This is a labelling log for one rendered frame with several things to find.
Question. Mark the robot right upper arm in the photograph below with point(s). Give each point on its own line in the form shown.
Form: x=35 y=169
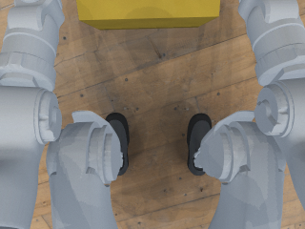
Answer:
x=280 y=112

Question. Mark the left robot shin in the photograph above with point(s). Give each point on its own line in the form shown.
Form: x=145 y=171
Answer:
x=78 y=116

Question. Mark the carton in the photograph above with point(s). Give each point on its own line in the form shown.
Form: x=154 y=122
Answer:
x=107 y=15

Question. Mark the robot left upper arm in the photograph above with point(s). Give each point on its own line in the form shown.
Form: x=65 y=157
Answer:
x=29 y=118

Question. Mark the robot left foot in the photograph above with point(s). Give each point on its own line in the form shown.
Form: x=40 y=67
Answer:
x=121 y=127

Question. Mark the right robot forearm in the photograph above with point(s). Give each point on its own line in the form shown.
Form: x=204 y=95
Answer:
x=277 y=37

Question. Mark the left robot forearm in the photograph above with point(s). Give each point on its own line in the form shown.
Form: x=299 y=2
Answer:
x=30 y=44

